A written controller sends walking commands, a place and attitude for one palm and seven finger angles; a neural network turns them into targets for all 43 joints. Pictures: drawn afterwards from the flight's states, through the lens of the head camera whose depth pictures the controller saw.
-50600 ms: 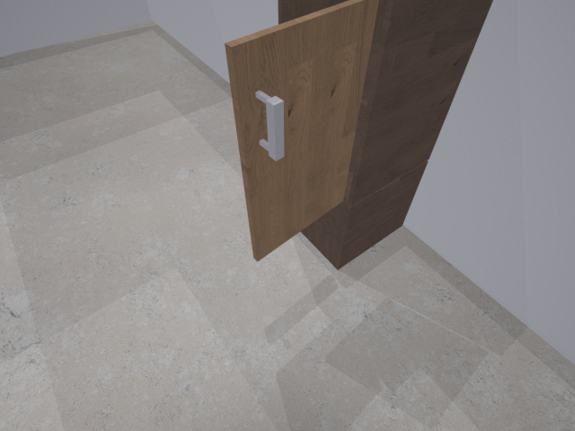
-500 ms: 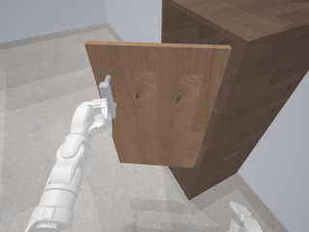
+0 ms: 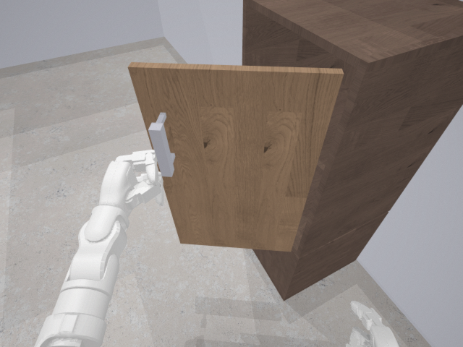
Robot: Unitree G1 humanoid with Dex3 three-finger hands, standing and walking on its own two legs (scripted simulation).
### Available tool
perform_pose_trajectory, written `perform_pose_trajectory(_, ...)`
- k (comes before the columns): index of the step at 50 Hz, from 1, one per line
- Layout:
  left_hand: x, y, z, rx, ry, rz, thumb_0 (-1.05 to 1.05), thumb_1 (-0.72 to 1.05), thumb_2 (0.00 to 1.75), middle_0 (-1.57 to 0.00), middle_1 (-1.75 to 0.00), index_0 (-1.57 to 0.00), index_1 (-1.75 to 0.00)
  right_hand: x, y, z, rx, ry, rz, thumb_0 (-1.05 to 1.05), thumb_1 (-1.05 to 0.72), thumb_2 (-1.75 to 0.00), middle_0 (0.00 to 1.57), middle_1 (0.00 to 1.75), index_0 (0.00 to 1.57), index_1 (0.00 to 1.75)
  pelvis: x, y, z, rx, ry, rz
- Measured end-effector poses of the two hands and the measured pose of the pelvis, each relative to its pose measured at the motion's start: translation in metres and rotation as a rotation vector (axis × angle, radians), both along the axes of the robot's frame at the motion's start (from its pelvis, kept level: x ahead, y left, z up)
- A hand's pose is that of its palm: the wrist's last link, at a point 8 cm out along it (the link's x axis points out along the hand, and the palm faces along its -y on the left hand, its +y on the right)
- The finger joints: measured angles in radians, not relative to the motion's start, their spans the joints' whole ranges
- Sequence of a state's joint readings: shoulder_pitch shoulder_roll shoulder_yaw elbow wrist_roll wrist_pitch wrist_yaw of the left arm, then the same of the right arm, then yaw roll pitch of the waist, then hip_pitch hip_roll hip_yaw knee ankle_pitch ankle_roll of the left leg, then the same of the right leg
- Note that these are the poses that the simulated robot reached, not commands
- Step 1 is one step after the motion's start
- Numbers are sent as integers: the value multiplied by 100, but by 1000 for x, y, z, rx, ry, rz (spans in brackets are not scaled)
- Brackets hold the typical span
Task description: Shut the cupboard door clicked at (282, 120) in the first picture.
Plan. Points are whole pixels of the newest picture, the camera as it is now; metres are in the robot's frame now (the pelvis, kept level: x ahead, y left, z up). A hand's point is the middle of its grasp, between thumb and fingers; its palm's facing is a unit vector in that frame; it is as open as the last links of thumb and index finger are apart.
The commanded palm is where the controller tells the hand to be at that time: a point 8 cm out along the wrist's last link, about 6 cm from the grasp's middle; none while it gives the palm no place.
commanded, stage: push the door shut along its arc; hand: left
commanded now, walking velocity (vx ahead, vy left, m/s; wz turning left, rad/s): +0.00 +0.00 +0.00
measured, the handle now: (165, 145) +0.46 +0.16 +0.11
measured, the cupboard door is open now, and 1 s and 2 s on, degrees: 58 39 27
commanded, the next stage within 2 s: pull the fist back off the door in 1.84 s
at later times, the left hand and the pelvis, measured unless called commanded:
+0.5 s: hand (171, 158) +0.42 +0.13 +0.12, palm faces -0.16 -0.99 -0.04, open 2.9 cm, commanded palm +0.42 +0.17 +0.12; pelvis -0.01 +0.00 -0.01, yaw +1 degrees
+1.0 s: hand (188, 136) +0.48 +0.11 +0.12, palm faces -0.26 -0.97 -0.03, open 3.1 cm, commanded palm +0.49 +0.14 +0.12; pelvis -0.01 +0.01 -0.02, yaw +1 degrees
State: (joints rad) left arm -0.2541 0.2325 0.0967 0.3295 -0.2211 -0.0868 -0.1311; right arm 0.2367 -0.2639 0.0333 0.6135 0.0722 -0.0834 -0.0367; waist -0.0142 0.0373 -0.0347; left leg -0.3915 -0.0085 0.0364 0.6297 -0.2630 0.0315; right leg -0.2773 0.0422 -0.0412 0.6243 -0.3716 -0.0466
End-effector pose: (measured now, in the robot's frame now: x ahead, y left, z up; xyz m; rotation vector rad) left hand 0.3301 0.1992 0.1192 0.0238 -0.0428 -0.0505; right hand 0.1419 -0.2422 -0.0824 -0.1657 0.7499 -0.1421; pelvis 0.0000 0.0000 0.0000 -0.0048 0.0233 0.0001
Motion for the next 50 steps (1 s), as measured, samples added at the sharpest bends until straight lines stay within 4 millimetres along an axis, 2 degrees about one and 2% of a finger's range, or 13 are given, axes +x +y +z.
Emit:
perform_pose_trajectory(5, 10, -4, -1, 8, 21, -21, 1, 90, 90, -131, -150, -130, -150, 0, 3, -1, 4, 3, 8, 1, -91, -90, 20, 30, 20, 30, -3, 0, -1, 0, 0, 5)
perform_pose_trajectory(10, 29, -9, 2, 12, 24, -48, 1, 90, 90, -131, -150, -130, -150, -10, 3, -5, 1, 33, 2, 1, -91, -90, 20, 30, 20, 30, -6, 0, -1, -1, 10, 7)
perform_pose_trajectory(22, 63, -8, 1, 19, 40, -92, -4, 90, 97, -131, -150, -130, -150, -59, -11, -26, -28, 198, -46, 1, -91, -90, 20, 30, 20, 30, -9, 2, -5, -6, 52, 17)
perform_pose_trajectory(32, 95, -11, 1, 12, 56, -141, -4, 94, 101, -130, -150, -130, -150, -98, -18, -33, -57, 288, -97, 1, -91, -90, 20, 30, 20, 30, -13, 5, -10, -12, 97, 16)
perform_pose_trajectory(38, 112, -18, 1, 16, 62, -178, -3, 96, 102, -130, -150, -130, -150, -116, -19, -36, -70, 333, -118, 1, -91, -90, 20, 30, 20, 30, -14, 9, -14, -17, 129, 17)
perform_pose_trajectory(50, 145, -29, -1, 13, 70, -210, 1, 91, 92, -130, -150, -132, -150, -145, -14, -43, -76, 429, -145, 0, -91, -90, 20, 30, 20, 30, -12, 14, -21, -25, 195, 15)
